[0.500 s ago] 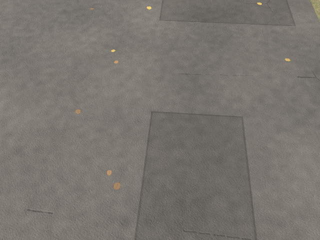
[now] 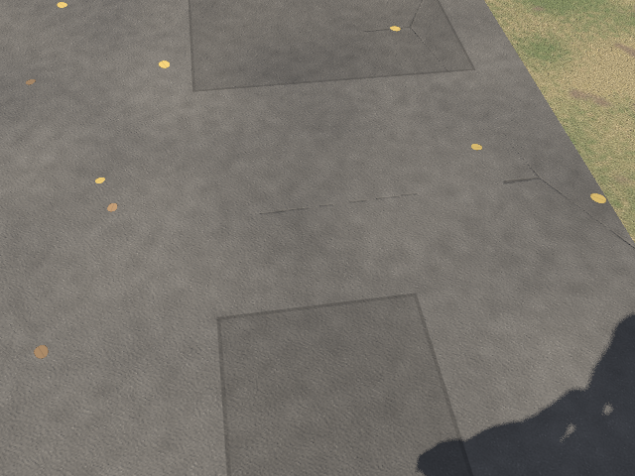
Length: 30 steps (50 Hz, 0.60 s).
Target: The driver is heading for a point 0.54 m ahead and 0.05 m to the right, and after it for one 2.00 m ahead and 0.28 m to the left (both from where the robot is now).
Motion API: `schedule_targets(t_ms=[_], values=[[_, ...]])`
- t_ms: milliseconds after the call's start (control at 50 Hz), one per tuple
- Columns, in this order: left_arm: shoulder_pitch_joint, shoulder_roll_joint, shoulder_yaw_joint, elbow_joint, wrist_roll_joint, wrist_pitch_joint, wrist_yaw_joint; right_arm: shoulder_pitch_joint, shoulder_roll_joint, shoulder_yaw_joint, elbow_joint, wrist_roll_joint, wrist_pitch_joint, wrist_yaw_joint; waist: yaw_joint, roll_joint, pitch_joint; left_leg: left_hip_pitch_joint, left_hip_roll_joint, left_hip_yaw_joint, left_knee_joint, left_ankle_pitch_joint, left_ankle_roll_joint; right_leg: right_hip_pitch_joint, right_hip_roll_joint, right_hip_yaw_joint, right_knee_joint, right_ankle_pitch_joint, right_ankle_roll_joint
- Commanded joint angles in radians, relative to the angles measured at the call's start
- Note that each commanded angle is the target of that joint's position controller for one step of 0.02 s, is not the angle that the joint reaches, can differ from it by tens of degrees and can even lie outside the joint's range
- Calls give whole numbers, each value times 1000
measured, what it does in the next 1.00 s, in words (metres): walks ahead: right foot, then left foot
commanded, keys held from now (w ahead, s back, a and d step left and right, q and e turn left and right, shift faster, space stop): w+e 0.46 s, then w+q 0.14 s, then q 0.40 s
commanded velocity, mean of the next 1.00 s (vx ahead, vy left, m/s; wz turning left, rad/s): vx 0.40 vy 0.00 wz -0.20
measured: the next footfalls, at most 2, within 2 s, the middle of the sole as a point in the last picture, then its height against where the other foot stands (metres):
right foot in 0.42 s outside the picture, level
left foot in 0.94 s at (373, 419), level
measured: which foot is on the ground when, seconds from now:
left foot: down 0.00-0.44, up 0.46-0.92, down 0.94-1.00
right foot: up 0.00-0.40, down 0.42-0.94, up 0.96-1.00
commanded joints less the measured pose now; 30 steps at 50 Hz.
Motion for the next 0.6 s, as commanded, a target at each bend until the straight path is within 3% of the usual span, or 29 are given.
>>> schedule_targets(t_ms=[20, 100, 160, 240, 320, 380, 400, 420, 440, 460, 480, 500, 520, 560, 600], values=[[18, 29, 3, -65, 25, 19, -26, 123, -78, -20, -7, 8, -17, -3, -45, 123, -44, 217, 282, -282, -305, 40, 102, -244, -112, 10, 56, 68, 15], [-79, 19, -4, -117, 24, 42, -48, 192, -94, -27, 24, 26, -46, 6, -42, 122, -45, 253, 283, -141, -333, 253, 117, -337, -128, -9, 33, 158, 26], [-187, 14, -13, -161, 22, 41, -60, 233, -92, -26, 44, 24, -43, 6, -56, 113, -16, 272, 265, -44, -348, 301, 115, -396, -134, -33, -69, 259, 38], [-329, -9, -34, -213, 19, 34, -76, 270, -115, -31, 61, 23, -38, 3, -87, 117, 18, 280, 250, 61, -352, 329, 95, -331, -128, -105, -318, 378, 30], [-417, 2, -38, -256, 26, 33, -81, 332, -147, -38, 90, 22, -21, -9, -110, 115, 40, 393, 286, 115, -308, 434, 83, -291, -106, -170, -462, 287, -11], [-353, 26, -26, -249, 35, 34, -68, 350, -189, -46, 107, 20, 3, -19, -73, 143, -20, 458, 295, 173, -98, 845, 68, -143, -15, -228, -520, 132, -67], [-259, 44, -15, -224, 36, 28, -61, 350, -202, -48, 107, 21, 14, -20, -34, 142, -79, 451, 293, 185, 54, 906, 66, -33, 25, -230, -554, 105, -92], [-95, 73, 3, -171, 45, 19, -48, 338, -204, -46, 97, 25, 21, -19, 39, 103, -172, 349, 275, 207, 280, 800, 43, 191, 46, -204, -631, 144, -124], [30, 170, 34, -149, 56, 18, -31, 349, -152, -32, 51, 35, 19, -11, 77, -26, -293, 48, 230, 210, 600, 396, 1, 500, -169, 96, -666, -17, -199], [-6, 256, 53, -174, 20, 27, -22, 313, -109, -28, -27, 32, 9, 6, 20, -202, -355, -319, 23, 104, 916, -371, -53, 683, -413, 631, -795, 50, -314], [26, 220, 45, -172, 11, 39, -10, 208, -159, -35, -43, 24, 3, 9, 66, -36, -299, -413, 62, -45, 933, -288, -43, 641, -412, 550, -833, 222, -298], [-19, 156, 27, -150, 7, 34, 0, 200, -122, -22, -37, 40, -6, 13, 25, 1, -188, -404, 110, -54, 871, -196, -30, 524, -389, 384, -831, 357, -269], [-61, 99, 9, -141, 3, 23, 2, 234, -109, -17, -9, 41, -7, 13, -26, 45, -114, -327, 143, -57, 759, -166, -24, 384, -339, 277, -852, 484, -218], [-116, 52, -13, -133, 3, -5, 2, 300, -95, -14, 31, 9, 29, 20, -90, 27, -82, -193, 162, -68, 662, -148, -26, 240, -268, 144, -901, 546, -160], [-86, 62, -14, -108, 1, -29, -3, 317, -94, -18, 47, 8, 53, 35, -99, 11, -71, -171, 147, -62, 637, -106, -23, 204, -249, 87, -942, 588, -144]])
Keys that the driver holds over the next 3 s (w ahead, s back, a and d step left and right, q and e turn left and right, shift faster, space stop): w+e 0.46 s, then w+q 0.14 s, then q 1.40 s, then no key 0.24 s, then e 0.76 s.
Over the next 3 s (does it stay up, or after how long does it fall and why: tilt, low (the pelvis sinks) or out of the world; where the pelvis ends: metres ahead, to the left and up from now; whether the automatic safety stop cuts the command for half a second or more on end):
stays up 0.43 -0.13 0.01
